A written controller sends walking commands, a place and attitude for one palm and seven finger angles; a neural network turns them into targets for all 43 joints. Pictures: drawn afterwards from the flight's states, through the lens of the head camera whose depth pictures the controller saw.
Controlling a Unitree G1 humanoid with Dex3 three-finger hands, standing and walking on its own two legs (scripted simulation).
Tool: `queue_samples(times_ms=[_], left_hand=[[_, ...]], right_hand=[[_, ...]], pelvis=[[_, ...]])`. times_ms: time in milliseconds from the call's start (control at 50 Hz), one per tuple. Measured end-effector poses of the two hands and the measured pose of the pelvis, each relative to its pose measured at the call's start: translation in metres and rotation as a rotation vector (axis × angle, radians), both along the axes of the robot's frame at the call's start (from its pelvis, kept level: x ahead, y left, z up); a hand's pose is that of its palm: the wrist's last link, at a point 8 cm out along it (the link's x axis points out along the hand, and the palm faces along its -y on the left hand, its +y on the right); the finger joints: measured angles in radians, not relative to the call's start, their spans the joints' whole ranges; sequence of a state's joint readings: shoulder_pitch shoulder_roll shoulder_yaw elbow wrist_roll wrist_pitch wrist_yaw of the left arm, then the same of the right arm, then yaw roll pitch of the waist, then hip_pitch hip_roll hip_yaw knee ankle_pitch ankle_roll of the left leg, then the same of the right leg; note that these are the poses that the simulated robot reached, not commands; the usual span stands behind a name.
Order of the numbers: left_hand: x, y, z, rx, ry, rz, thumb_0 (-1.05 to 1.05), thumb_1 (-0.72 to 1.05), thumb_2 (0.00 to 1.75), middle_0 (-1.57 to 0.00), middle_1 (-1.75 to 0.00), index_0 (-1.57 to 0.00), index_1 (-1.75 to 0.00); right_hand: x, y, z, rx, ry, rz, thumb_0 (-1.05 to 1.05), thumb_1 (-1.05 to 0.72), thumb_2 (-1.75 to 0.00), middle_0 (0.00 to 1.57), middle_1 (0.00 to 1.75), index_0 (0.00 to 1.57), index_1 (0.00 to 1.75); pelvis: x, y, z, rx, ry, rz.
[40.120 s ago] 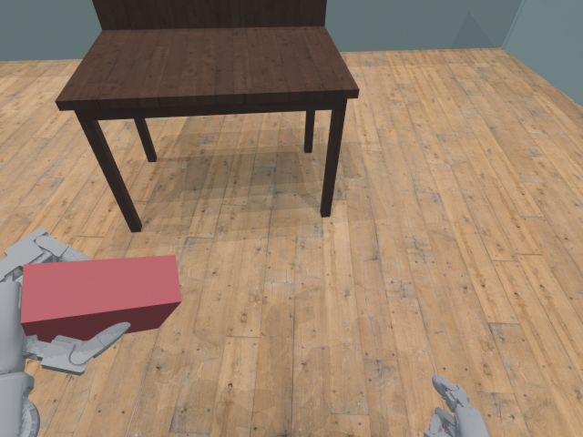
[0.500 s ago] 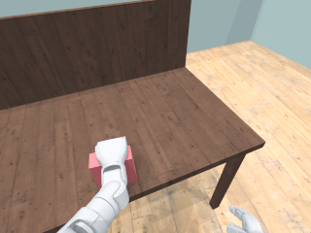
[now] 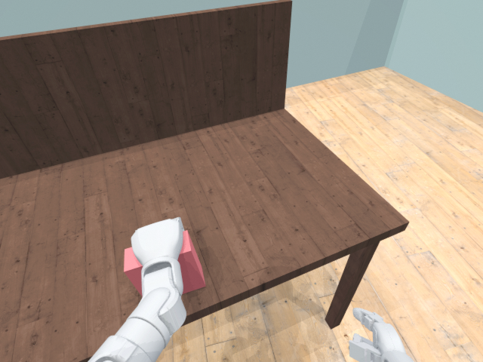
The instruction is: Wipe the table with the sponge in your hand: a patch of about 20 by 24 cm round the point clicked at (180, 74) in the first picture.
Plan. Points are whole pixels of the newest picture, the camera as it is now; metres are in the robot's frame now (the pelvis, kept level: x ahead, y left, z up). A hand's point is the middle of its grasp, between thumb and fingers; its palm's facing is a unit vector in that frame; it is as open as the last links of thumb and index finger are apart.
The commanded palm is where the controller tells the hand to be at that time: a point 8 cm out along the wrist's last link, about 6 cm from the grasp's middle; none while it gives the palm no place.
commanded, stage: slide back across to the middle lane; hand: left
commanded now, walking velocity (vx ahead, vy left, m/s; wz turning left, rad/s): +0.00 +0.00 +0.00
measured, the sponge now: (170, 274) +0.30 +0.18 -0.05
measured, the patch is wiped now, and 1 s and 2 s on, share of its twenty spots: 1.00 1.00 1.00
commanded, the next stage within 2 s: wipe forward along the middle lane in 0.32 s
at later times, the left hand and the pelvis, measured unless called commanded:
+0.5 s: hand (142, 270) +0.27 +0.22 +0.00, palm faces -0.04 -0.11 -0.99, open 9.3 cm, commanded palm +0.25 +0.22 +0.04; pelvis +0.01 +0.00 +0.00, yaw +0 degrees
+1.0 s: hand (140, 252) +0.32 +0.24 +0.00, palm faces -0.08 -0.03 -1.00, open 9.3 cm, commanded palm +0.30 +0.24 +0.02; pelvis -0.02 +0.00 -0.01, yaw +1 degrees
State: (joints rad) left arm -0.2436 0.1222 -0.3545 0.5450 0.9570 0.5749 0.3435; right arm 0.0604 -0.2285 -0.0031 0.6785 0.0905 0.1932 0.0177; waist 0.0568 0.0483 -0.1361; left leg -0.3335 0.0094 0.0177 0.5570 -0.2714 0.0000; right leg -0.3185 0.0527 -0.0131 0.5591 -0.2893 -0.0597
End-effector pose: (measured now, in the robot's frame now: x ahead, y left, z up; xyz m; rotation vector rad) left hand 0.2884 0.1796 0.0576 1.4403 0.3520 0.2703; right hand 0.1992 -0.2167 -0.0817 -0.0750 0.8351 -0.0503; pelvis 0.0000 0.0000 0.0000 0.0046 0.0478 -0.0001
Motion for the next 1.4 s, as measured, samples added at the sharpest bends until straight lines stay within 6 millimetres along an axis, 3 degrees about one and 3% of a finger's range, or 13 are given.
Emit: queue_samples(times_ms=[280, 520, 720, 1040, 1400], left_hand=[[-0.02, 0.022, -0.001, -0.007, 0.013, 0.003, 0.0, -0.46, 1.12, -0.78, -1.46, -0.8, -1.44], [-0.03, 0.04, -0.001, 0.004, 0.018, 0.037, 0.0, -0.46, 1.12, -0.79, -1.46, -0.81, -1.44], [-0.016, 0.047, -0.005, 0.032, 0.044, 0.024, -0.02, -0.49, 1.13, -0.82, -1.43, -0.83, -1.4], [0.017, 0.056, -0.006, 0.085, 0.058, 0.033, 0.0, -0.51, 1.15, -0.83, -1.41, -0.85, -1.38], [0.047, 0.068, -0.006, 0.109, 0.064, 0.034, 0.01, -0.53, 1.16, -0.84, -1.4, -0.86, -1.38]], right_hand=[[0.027, 0.0, 0.015, -0.018, -0.078, 0.025, 0.01, -0.91, -0.9, 0.2, 0.3, 0.2, 0.3], [0.02, 0.003, 0.01, -0.023, -0.069, 0.022, 0.01, -0.91, -0.9, 0.2, 0.3, 0.2, 0.3], [-0.004, -0.005, -0.005, -0.055, -0.019, -0.005, 0.01, -0.91, -0.9, 0.2, 0.3, 0.2, 0.3], [-0.065, -0.022, -0.04, -0.071, 0.123, -0.061, 0.01, -0.91, -0.9, 0.2, 0.3, 0.2, 0.3], [-0.112, -0.043, -0.055, -0.103, 0.217, -0.116, 0.01, -0.91, -0.9, 0.2, 0.3, 0.2, 0.3]], pelvis=[[0.006, 0.0, 0.001, 0.001, -0.016, 0.002], [0.004, 0.0, 0.001, 0.0, -0.017, 0.0], [-0.006, 0.0, -0.002, -0.001, 0.013, 0.012], [-0.021, -0.005, -0.011, -0.004, 0.08, 0.021], [-0.03, -0.01, -0.019, -0.011, 0.136, 0.021]])
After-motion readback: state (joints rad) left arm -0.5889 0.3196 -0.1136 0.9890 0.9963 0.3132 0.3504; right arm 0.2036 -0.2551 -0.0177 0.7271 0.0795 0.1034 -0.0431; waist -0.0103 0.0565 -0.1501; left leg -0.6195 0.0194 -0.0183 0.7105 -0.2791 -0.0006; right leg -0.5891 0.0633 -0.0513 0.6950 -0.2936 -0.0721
